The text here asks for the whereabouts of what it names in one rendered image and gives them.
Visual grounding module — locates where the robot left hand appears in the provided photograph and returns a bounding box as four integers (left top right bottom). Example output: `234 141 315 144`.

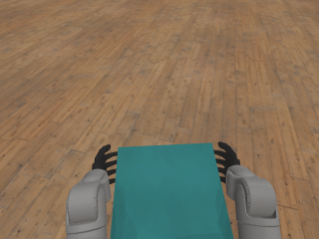
92 144 118 184

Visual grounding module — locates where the robot left forearm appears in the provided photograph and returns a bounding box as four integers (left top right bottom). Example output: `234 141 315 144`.
66 168 112 239

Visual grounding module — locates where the robot right hand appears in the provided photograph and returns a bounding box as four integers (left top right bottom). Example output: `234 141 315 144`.
213 141 240 183

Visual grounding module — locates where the carton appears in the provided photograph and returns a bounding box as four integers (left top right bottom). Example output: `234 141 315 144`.
110 142 234 239

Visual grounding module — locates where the robot right forearm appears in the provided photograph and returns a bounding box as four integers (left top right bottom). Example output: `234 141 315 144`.
225 164 281 239

